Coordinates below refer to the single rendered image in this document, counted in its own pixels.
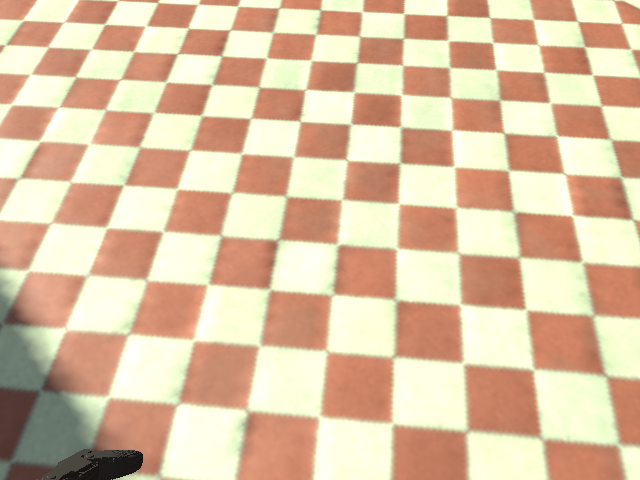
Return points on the left robot hand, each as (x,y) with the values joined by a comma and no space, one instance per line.
(103,465)

